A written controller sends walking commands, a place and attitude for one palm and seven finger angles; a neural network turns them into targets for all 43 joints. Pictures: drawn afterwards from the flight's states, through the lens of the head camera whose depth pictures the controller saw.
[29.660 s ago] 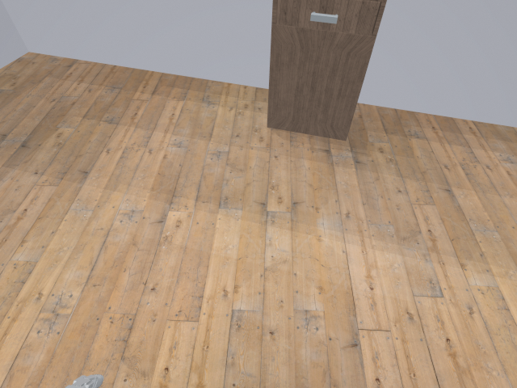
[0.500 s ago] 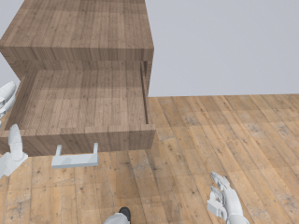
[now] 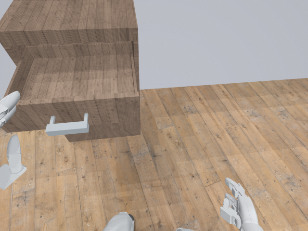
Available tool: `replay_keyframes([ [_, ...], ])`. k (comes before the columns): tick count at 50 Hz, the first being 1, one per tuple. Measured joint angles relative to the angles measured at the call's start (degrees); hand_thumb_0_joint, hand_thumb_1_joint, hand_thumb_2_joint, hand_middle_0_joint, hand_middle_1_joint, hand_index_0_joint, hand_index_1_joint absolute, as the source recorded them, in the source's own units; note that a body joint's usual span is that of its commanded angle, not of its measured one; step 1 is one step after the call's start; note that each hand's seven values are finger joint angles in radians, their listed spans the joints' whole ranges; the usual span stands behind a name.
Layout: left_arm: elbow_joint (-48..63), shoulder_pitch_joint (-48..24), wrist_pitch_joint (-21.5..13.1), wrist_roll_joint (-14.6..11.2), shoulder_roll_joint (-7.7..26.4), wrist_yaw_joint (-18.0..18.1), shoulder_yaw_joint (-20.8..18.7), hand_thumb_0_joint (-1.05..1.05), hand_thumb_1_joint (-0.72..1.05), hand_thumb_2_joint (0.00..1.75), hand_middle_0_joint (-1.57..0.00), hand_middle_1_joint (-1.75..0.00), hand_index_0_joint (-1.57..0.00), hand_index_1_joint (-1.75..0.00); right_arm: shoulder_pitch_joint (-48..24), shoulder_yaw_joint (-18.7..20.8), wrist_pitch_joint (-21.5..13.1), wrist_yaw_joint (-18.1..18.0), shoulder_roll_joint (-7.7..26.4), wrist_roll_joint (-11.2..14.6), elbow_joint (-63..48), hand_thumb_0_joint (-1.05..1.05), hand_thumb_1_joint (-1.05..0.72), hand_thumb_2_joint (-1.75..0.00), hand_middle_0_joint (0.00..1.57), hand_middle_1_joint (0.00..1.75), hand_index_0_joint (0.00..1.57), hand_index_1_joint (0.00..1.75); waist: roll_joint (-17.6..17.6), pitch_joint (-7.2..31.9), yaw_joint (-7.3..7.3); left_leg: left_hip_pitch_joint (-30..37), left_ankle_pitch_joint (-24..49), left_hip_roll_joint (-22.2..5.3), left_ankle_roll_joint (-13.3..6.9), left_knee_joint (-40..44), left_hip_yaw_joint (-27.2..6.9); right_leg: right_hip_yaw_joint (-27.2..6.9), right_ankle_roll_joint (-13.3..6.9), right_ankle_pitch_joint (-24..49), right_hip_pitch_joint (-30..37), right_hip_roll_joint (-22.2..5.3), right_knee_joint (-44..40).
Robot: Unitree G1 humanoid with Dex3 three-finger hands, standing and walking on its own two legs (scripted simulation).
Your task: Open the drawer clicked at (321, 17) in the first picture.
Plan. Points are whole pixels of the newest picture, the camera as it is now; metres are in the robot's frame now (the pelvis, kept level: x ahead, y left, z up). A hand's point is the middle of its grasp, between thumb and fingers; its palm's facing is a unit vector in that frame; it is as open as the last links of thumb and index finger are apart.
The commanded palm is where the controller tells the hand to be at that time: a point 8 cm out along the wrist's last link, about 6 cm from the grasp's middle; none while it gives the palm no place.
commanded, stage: stop stepping back and stand still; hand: left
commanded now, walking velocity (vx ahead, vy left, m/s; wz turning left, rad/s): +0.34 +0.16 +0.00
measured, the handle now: (69, 122) +0.43 +0.29 -0.05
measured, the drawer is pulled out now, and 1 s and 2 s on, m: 0.30 0.30 0.30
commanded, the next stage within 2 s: let the arm hang, fingers relaxed in 0.52 s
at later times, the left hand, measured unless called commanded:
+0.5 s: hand out of the picture +0.12 +0.25 +0.18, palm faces +0.47 -0.77 -0.43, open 7.4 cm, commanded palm +0.06 +0.28 +0.19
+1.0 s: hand out of the picture -0.03 +0.18 -0.16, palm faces +0.15 -0.97 -0.19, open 6.9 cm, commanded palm none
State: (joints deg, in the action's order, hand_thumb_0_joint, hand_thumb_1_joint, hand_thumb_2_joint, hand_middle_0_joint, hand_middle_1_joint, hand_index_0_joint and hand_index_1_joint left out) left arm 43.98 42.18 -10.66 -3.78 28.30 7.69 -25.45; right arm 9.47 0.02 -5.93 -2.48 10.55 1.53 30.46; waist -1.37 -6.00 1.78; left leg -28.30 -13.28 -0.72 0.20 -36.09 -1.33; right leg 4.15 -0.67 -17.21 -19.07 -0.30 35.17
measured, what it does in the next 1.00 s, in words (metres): steps on the spot: left foot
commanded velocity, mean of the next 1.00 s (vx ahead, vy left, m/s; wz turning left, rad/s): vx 0.08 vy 0.02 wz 0.00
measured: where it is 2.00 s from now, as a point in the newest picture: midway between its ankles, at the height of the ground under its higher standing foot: outside the picture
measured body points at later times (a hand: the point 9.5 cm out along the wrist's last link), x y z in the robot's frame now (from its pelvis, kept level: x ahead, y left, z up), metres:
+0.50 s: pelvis -0.05 -0.01 +0.01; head -0.05 +0.00 +0.46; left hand +0.08 +0.29 +0.20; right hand +0.13 -0.22 -0.08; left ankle -0.06 +0.13 -0.72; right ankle +0.02 -0.10 -0.72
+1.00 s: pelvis -0.04 -0.01 +0.01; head +0.00 +0.01 +0.46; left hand -0.04 +0.23 -0.15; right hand -0.02 -0.24 -0.14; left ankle -0.06 +0.13 -0.72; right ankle +0.02 -0.10 -0.72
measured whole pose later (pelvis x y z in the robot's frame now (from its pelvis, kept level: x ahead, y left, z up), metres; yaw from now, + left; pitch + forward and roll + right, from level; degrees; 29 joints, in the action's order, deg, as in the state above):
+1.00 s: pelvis -0.04 -0.01 +0.01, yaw +6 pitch -1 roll +0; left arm -54.1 16.4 2.8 0.6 10.9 0.9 -2.8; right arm 19.3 0.0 1.8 -1.3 9.3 -1.1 56.4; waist -1.7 -5.6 -0.2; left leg -11.9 -17.9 -1.4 1.8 -31.2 -3.0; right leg 4.0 -2.1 -12.0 -16.5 0.3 29.9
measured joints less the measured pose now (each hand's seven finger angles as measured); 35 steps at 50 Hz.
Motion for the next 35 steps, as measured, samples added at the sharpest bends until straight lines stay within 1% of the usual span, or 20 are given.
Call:
replay_keyframes([
  [1,0.0,-0.1,-0.2,0.0,0.0,-0.1,0.0,0.02,0.89,0.89,-0.22,-0.30,-0.21,-0.30,0.2,0.3,0.4,-0.1,0.3,0.2,0.6,0.01,-0.90,-0.90,0.20,0.30,0.20,0.30,0.5,-0.3,-0.25,-1.8,-4.8,0.4,0.4,-6.5,-0.7,0.5,-0.6,1.6,-0.3,0.1,0.9],
  [3,-1.8,-1.3,-0.5,0.2,-1.4,-0.4,0.8,0.01,0.88,0.89,-0.22,-0.30,-0.22,-0.30,0.7,0.9,1.6,-0.3,0.6,0.1,3.1,0.01,-0.90,-0.90,0.20,0.30,0.20,0.30,0.2,0.7,-0.88,-4.7,-8.0,1.9,0.8,-21.7,-1.0,0.5,-1.2,1.5,-0.6,-0.5,1.3],
  [4,-3.2,-2.1,-0.4,0.4,-2.6,-0.5,1.2,0.01,0.88,0.89,-0.22,-0.30,-0.22,-0.30,1.2,1.1,2.3,-0.4,0.7,0.0,4.3,0.01,-0.90,-0.90,0.20,0.30,0.20,0.30,-0.1,1.8,-0.99,-5.0,-8.2,2.3,0.8,-26.8,-0.5,0.3,-1.3,1.5,-0.6,-1.0,0.7],
  [5,-5.0,-2.8,-0.4,0.6,-3.8,-0.4,1.5,0.01,0.88,0.89,-0.22,-0.30,-0.22,-0.30,1.8,1.2,2.8,-0.6,0.7,-0.2,5.3,0.01,-0.90,-0.90,0.20,0.30,0.20,0.30,-0.5,3.0,-0.89,-4.2,-8.2,2.2,0.6,-28.7,0.1,0.2,-1.3,1.9,-0.6,-1.4,-0.3],
  [6,-7.0,-3.4,-0.4,0.9,-4.9,-0.2,1.8,0.01,0.88,0.89,-0.22,-0.30,-0.22,-0.30,2.5,1.3,3.1,-0.7,0.7,-0.3,6.1,0.02,-0.90,-0.90,0.20,0.30,0.20,0.30,-0.9,4.3,-0.65,-2.2,-8.7,1.8,0.3,-27.4,0.9,0.2,-1.2,2.6,-0.4,-1.9,-1.5],
  [7,-8.7,-3.8,-0.2,1.3,-5.9,0.1,2.3,0.01,0.88,0.89,-0.22,-0.30,-0.22,-0.30,3.4,1.3,3.0,-0.9,0.9,-0.4,6.5,0.02,-0.90,-0.90,0.20,0.30,0.20,0.30,-1.2,5.5,-0.39,0.5,-9.7,1.4,-0.2,-23.5,1.6,0.3,-1.1,3.4,-0.3,-2.4,-2.7],
  [9,-10.8,-4.3,0.3,2.0,-7.4,0.8,3.4,0.01,0.88,0.89,-0.22,-0.30,-0.22,-0.30,4.9,1.2,2.1,-1.1,1.5,-0.6,6.9,0.02,-0.90,-0.90,0.20,0.30,0.20,0.30,-1.6,7.0,0.11,7.5,-11.3,0.5,-1.5,-10.7,2.7,0.9,-0.9,4.7,-0.2,-3.0,-4.6],
  [11,-10.3,-3.9,0.8,2.4,-8.4,1.3,4.7,0.01,0.88,0.90,-0.22,-0.30,-0.21,-0.30,6.2,1.4,0.6,-1.3,2.9,-1.0,6.0,0.02,-0.90,-0.90,0.20,0.30,0.20,0.30,-0.3,7.4,0.54,14.7,-10.2,-0.9,-2.9,4.0,2.7,2.3,-0.6,5.2,-0.7,-2.8,-4.7],
  [12,-9.7,-4.1,0.7,2.4,-8.3,1.4,5.2,0.01,0.88,0.90,-0.22,-0.30,-0.21,-0.30,6.2,1.8,-0.1,-1.4,3.2,-1.3,5.7,0.02,-0.90,-0.90,0.20,0.30,0.20,0.30,-0.1,6.6,0.68,15.7,-5.5,-1.2,-1.7,7.5,2.4,3.0,-0.4,5.1,-1.0,-3.0,-3.9],
  [14,-8.6,-4.2,0.4,2.3,-7.4,1.4,5.4,0.01,0.89,0.90,-0.21,-0.30,-0.21,-0.30,5.7,2.2,-0.4,-1.3,2.9,-1.1,5.1,0.02,-0.90,-0.90,0.20,0.30,0.20,0.30,-1.2,4.5,-0.18,16.0,-2.8,-0.5,0.4,6.8,2.7,2.0,0.0,3.5,-0.9,-3.5,-2.1],
  [17,-7.8,-3.1,0.1,2.4,-5.6,1.3,4.8,0.02,0.88,0.90,-0.22,-0.30,-0.21,-0.30,5.6,1.6,-0.7,-1.0,2.2,-0.4,4.3,0.02,-0.90,-0.90,0.20,0.30,0.20,0.30,-0.5,4.2,-0.60,15.9,-3.7,-0.8,1.1,5.2,2.3,1.2,0.4,1.4,-0.2,-2.5,-1.7],
  [20,-8.7,-4.1,-0.8,2.2,-4.7,1.4,4.0,0.01,0.88,0.90,-0.22,-0.30,-0.21,-0.30,5.0,0.8,-0.9,-0.8,1.2,-0.2,4.5,0.02,-0.90,-0.90,0.20,0.30,0.20,0.30,0.4,4.3,-1.22,15.3,-5.2,-1.2,0.5,3.2,1.4,0.8,-0.4,4.1,0.4,-1.2,-2.5],
  [24,-10.8,-6.7,-1.1,1.9,-6.7,1.5,4.1,0.01,0.88,0.90,-0.21,-0.30,-0.21,-0.30,3.0,-0.1,-0.3,-0.6,0.6,-0.6,5.2,0.02,-0.90,-0.90,0.20,0.30,0.20,0.30,0.9,5.0,-2.24,13.7,-8.8,-0.6,-1.6,0.5,0.6,-0.1,-1.5,5.4,-0.5,-0.5,-2.4],
  [26,-11.6,-7.7,-0.8,1.8,-7.9,1.5,4.9,0.01,0.89,0.90,-0.21,-0.30,-0.21,-0.30,2.2,-0.6,0.1,-0.6,0.3,-0.8,5.4,0.02,-0.90,-0.90,0.20,0.30,0.20,0.30,0.7,4.7,-2.24,14.3,-6.4,-0.3,-1.2,1.4,0.6,-0.6,-1.2,5.0,-0.6,-0.5,-1.7],
  [28,-12.3,-8.0,0.0,1.8,-8.7,1.4,5.8,0.01,0.89,0.90,-0.21,-0.30,-0.21,-0.30,2.2,-0.9,0.2,-0.6,0.0,-0.9,5.3,0.02,-0.90,-0.90,0.20,0.30,0.20,0.30,0.6,4.9,-1.98,15.3,-4.8,-0.3,0.4,2.9,0.6,-1.2,-0.7,2.1,-0.4,-0.3,-1.1],
  [30,-12.4,-7.8,0.6,2.2,-8.5,1.4,6.3,0.01,0.89,0.90,-0.21,-0.30,-0.21,-0.30,2.8,-1.2,0.1,-0.6,-0.6,-0.8,4.6,0.02,-0.90,-0.90,0.20,0.30,0.20,0.30,0.5,5.2,-1.34,15.9,-4.6,-0.2,0.9,4.0,0.3,-1.7,-0.1,0.5,-0.1,0.1,-1.2],
  [31,-12.3,-7.7,0.8,2.3,-8.1,1.3,6.3,0.01,0.89,0.90,-0.21,-0.30,-0.21,-0.30,3.1,-1.3,-0.1,-0.6,-0.9,-0.7,4.3,0.02,-0.90,-0.90,0.20,0.30,0.20,0.30,0.3,5.2,-1.04,16.0,-4.5,-0.1,1.0,4.2,0.0,-1.8,0.0,1.8,0.3,0.2,-1.9],
  [32,-15.0,-9.1,0.0,3.4,-7.5,0.4,7.2,0.01,0.89,0.90,-0.21,-0.30,-0.21,-0.30,3.3,-0.8,-1.3,0.4,-0.8,-1.1,5.4,0.01,-0.90,-0.90,0.20,0.30,0.20,0.30,0.5,5.7,-1.03,15.2,-4.7,0.2,1.1,3.6,-0.4,-1.5,-0.3,5.1,-0.1,-0.2,-2.0],
  [33,-20.3,-11.9,0.3,4.4,-7.3,-1.2,9.1,0.01,0.89,0.90,-0.21,-0.30,-0.21,-0.30,2.9,-0.1,-1.8,1.5,-0.3,-1.4,7.2,0.01,-0.90,-0.90,0.20,0.30,0.20,0.30,0.9,6.1,-1.51,14.1,-5.1,0.7,1.2,2.5,-0.6,-1.3,-0.7,5.7,-0.9,-0.7,-1.2],
  [35,-34.7,-18.1,4.1,5.3,-9.1,-4.1,13.9,0.00,0.89,0.90,-0.21,-0.30,-0.21,-0.30,1.9,0.8,0.3,2.5,1.1,-1.7,11.1,0.01,-0.90,-0.90,0.20,0.30,0.20,0.30,2.6,7.1,-2.04,12.5,-6.1,1.1,1.2,0.2,-1.3,-0.8,-0.8,3.5,-2.2,-1.1,1.1],
])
